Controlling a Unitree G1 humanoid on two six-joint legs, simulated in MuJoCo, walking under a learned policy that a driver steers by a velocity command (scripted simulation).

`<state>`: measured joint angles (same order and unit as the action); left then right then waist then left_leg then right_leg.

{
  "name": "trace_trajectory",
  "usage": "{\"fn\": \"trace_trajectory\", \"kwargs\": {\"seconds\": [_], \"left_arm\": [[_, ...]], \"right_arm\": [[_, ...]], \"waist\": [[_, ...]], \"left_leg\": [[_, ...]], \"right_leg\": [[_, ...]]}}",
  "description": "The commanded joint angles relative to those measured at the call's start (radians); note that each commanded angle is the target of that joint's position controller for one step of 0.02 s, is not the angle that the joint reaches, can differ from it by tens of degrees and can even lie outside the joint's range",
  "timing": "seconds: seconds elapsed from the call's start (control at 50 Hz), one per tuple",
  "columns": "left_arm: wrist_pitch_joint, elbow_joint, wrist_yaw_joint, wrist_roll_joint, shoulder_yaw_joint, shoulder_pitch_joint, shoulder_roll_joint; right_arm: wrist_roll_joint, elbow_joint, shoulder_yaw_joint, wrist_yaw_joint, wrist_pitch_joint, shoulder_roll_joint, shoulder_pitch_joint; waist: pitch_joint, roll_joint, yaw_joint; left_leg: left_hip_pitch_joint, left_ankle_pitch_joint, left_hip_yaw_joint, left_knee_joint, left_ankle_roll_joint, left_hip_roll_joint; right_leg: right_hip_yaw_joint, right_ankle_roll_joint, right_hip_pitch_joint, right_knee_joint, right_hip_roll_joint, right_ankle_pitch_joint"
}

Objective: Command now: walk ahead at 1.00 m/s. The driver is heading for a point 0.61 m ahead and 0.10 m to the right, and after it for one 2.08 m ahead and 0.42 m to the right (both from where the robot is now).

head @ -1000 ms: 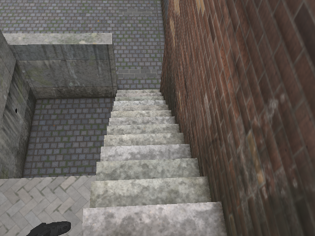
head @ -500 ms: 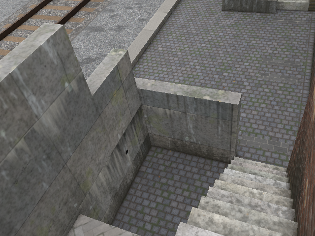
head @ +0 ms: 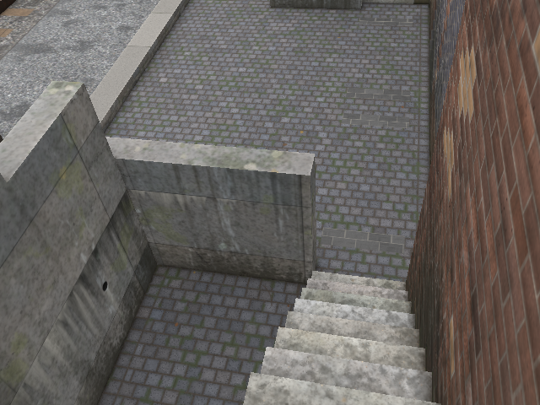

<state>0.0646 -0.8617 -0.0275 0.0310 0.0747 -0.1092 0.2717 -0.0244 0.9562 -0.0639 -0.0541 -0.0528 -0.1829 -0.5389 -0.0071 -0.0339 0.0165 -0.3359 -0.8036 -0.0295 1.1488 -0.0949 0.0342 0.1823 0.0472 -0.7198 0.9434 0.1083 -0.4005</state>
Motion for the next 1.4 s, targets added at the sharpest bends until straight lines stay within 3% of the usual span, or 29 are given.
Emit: {"fn": "trace_trajectory", "kwargs": {"seconds": [0.02,0.06,0.08,0.1,0.12,0.18,0.22,0.3,0.34,0.38,0.4,0.42,0.46,0.48,0.5,0.56,0.6,0.64,0.68,0.7,0.72,0.86,1.02,1.08,1.14,1.18,1.28,1.36,1.4], "left_arm": [[-0.046,-0.124,-0.013,-0.021,0.02,-0.513,0.072],[-0.058,-0.206,-0.007,-0.094,0.07,-0.901,0.241],[-0.039,-0.237,-0.027,-0.073,0.031,-0.91,0.15],[-0.019,-0.239,-0.03,-0.031,0.006,-0.828,0.126],[-0.016,-0.289,-0.01,0.021,0.026,-0.805,0.147],[-0.023,-0.188,0.039,0.019,-0.042,-0.488,-0.024],[0.006,-0.075,0.119,-0.025,-0.063,-0.197,-0.008],[0.033,-0.061,0.167,0.054,-0.018,-0.198,0.107],[0.026,-0.037,0.16,0.018,-0.003,-0.096,0.058],[0.018,0.094,0.137,-0.007,0.003,0.128,0.017],[0.02,0.141,0.12,-0.031,-0.022,-0.051,-0.098],[0.013,0.133,0.1,-0.012,-0.032,-0.298,-0.145],[-0.011,0.068,0.099,-0.043,-0.04,-0.368,-0.151],[0.001,0.146,0.083,-0.011,-0.042,-0.32,-0.136],[0.008,0.098,0.059,-0.01,-0.037,-0.343,-0.098],[-0.014,0.187,-0.004,-0.015,-0.047,-0.045,-0.057],[-0.046,0.185,-0.02,-0.009,-0.063,-0.06,-0.112],[-0.064,0.102,-0.001,-0.031,-0.007,-0.431,0.043],[-0.056,-0.038,0.026,-0.049,0.037,-0.78,0.192],[-0.058,-0.095,0.005,0.004,0.007,-0.714,0.177],[-0.059,-0.111,-0.007,0.027,0.0,-0.615,0.155],[-0.068,0.014,0.124,-0.01,-0.079,-0.173,0.093],[-0.075,-0.087,0.159,0.049,-0.051,-0.496,-0.006],[-0.048,-0.015,0.135,0.042,-0.018,-0.285,0.018],[-0.025,0.007,0.067,0.004,-0.044,-0.401,-0.069],[-0.052,0.008,0.075,0.055,-0.039,-0.364,-0.038],[-0.103,-0.084,0.034,-0.009,-0.077,-0.392,-0.142],[-0.101,-0.072,0.053,-0.014,-0.07,-0.526,-0.113],[-0.066,-0.046,0.033,-0.018,-0.052,-0.329,0.071]], "right_arm": [[-0.018,-0.191,-0.019,0.004,-0.029,-0.138,0.429],[-0.034,-0.228,-0.059,0.031,-0.015,-0.206,0.582],[0.001,-0.241,-0.042,0.011,-0.028,-0.078,0.601],[0.006,-0.26,-0.018,0.005,-0.033,0.039,0.297],[-0.007,-0.255,0.005,0.005,-0.038,0.082,0.161],[-0.006,-0.264,0.057,0.048,-0.001,0.136,0.138],[-0.01,-0.281,0.038,0.059,0.031,0.006,0.148],[0.002,-0.342,0.045,0.097,0.026,-0.064,0.276],[0.009,-0.211,-0.015,0.08,0.037,-0.148,-0.061],[0.048,-0.016,0.007,0.077,0.038,-0.087,-0.54],[0.056,-0.058,0.066,0.093,0.019,0.033,-0.325],[0.057,-0.123,0.071,0.117,0.0,0.038,-0.053],[-0.005,-0.159,0.07,0.1,-0.023,0.079,0.181],[0.037,-0.218,0.075,0.076,-0.04,0.052,0.345],[0.112,-0.225,0.059,0.064,-0.05,0.011,0.337],[-0.013,-0.236,0.031,-0.003,-0.046,-0.036,0.217],[0.001,-0.18,0.011,-0.019,0.021,-0.086,0.07],[-0.002,-0.214,-0.003,-0.008,0.044,-0.118,0.24],[-0.056,-0.214,-0.013,0.022,0.014,-0.053,0.323],[-0.023,-0.21,0.003,0.032,0.019,0.045,0.062],[-0.035,-0.199,0.01,0.024,0.029,0.067,-0.038],[-0.01,-0.226,0.039,0.059,0.135,0.059,0.099],[0.004,-0.339,-0.003,0.161,0.062,-0.083,0.338],[0.017,-0.212,-0.006,0.136,0.04,-0.112,-0.032],[0.028,-0.075,0.036,0.101,0.015,-0.072,-0.148],[0.055,-0.083,0.056,0.111,0.027,-0.045,-0.025],[0.104,-0.14,0.073,0.052,0.076,-0.066,0.253],[-0.009,-0.157,0.085,0.035,0.076,0.021,0.37],[-0.039,-0.193,0.079,0.024,0.065,0.066,0.042]], "waist": [[-0.082,0.234,-0.289],[-0.12,0.064,-0.533],[0.155,-0.201,-0.537],[0.194,-0.566,-0.27],[0.208,-0.592,-0.149],[0.107,-0.024,0.075],[0.163,0.194,0.16],[0.11,-0.016,0.081],[0.058,-0.082,0.222],[0.132,0.411,0.487],[0.144,0.566,0.24],[0.03,0.424,-0.034],[0.063,-0.099,-0.18],[0.099,-0.001,-0.281],[-0.003,-0.079,-0.257],[0.026,-0.103,-0.113],[0.002,-0.056,-0.035],[-0.064,0.187,-0.228],[-0.029,0.08,-0.376],[0.03,-0.292,-0.161],[0.046,-0.365,-0.064],[0.055,0.165,0.155],[0.169,-0.077,-0.11],[0.069,-0.161,0.075],[-0.182,0.425,0.079],[-0.238,0.055,0.005],[-0.063,-0.001,-0.164],[0.059,0.213,-0.233],[0.202,-0.411,0.051]], "left_leg": [[-0.347,0.551,0.076,0.023,0.119,0.14],[-0.314,0.833,0.086,0.863,-0.012,-0.017],[-0.595,-0.019,0.134,1.372,-0.024,-0.255],[-0.908,-0.068,0.195,1.277,0.106,-0.262],[-1.049,0.03,0.184,1.025,0.147,-0.159],[-0.9,0.581,0.18,0.647,0.214,0.015],[-0.447,0.955,0.129,0.321,0.072,0.045],[-0.015,1.425,0.105,-0.296,0.091,0.037],[0.33,1.261,0.007,-0.169,0.138,0.0],[0.555,1.052,0.098,-0.436,0.311,0.034],[0.386,1.22,0.238,-0.334,0.274,-0.011],[0.242,1.208,0.406,-0.373,0.32,0.064],[-0.089,1.029,0.442,-0.45,0.294,0.095],[-0.332,1.059,0.607,-0.398,0.364,0.238],[-0.491,1.116,0.732,-0.328,0.388,0.263],[-0.386,0.443,0.519,-0.111,0.286,0.074],[-0.359,0.385,0.427,-0.081,0.296,0.002],[-0.386,0.721,0.478,0.177,0.256,0.025],[-0.524,0.606,0.212,0.97,0.074,-0.245],[-0.845,-0.07,0.2,1.062,0.071,-0.261],[-0.85,-0.001,0.231,0.948,0.079,-0.18],[-0.366,1.017,0.209,0.314,0.013,0.0],[-0.127,1.502,0.146,-0.554,0.049,-0.005],[0.226,1.347,0.169,-0.727,0.177,0.043],[0.842,2.132,0.342,-0.44,0.443,0.316],[0.478,1.532,0.3,-0.544,0.438,0.294],[-0.419,0.982,0.179,-0.649,0.293,0.179],[-0.438,0.832,0.03,-0.434,0.142,0.039],[-0.279,0.301,0.036,-0.112,0.033,-0.029]], "right_leg": [[-0.192,0.033,0.716,-0.074,0.0,-0.052],[-0.178,0.125,0.91,-0.263,0.043,0.13],[-0.119,0.102,0.784,-0.342,0.067,0.016],[-0.15,-0.028,0.849,-0.108,-0.032,-0.418],[0.039,-0.044,0.817,-0.121,-0.039,-0.201],[0.25,-0.045,0.362,-0.068,0.029,0.333],[0.384,0.054,-0.163,-0.006,0.093,0.537],[0.075,0.07,-0.131,0.13,-0.035,0.904],[0.046,0.041,-0.223,0.525,-0.018,0.445],[-0.17,-0.055,-0.559,1.6,-0.298,0.961],[0.098,0.04,-0.569,1.54,-0.34,1.109],[0.171,0.099,-0.449,1.221,-0.256,0.916],[0.036,0.101,-0.307,0.804,-0.137,0.615],[0.071,0.038,-0.214,0.449,-0.032,0.486],[-0.012,0.006,0.058,0.531,-0.006,0.282],[-0.016,0.04,0.09,0.037,0.044,-0.103],[-0.135,0.053,0.382,-0.341,-0.017,0.091],[-0.132,0.101,0.644,-0.146,-0.017,0.186],[-0.032,0.157,0.914,-0.461,0.116,-0.172],[0.028,0.118,1.008,-0.222,0.16,-0.505],[0.172,0.094,0.845,-0.241,0.158,-0.433],[0.237,-0.017,0.072,-0.159,0.128,0.128],[0.047,0.037,0.156,0.058,-0.049,0.694],[0.029,0.012,0.039,0.453,-0.097,0.512],[0.066,-0.126,-0.478,1.245,-0.202,1.404],[0.114,-0.075,-0.267,0.995,-0.152,1.135],[-0.111,-0.096,0.518,0.236,-0.109,0.186],[-0.16,-0.121,0.734,-0.175,-0.075,0.367],[0.374,-0.016,0.333,-0.639,0.129,0.229]]}}
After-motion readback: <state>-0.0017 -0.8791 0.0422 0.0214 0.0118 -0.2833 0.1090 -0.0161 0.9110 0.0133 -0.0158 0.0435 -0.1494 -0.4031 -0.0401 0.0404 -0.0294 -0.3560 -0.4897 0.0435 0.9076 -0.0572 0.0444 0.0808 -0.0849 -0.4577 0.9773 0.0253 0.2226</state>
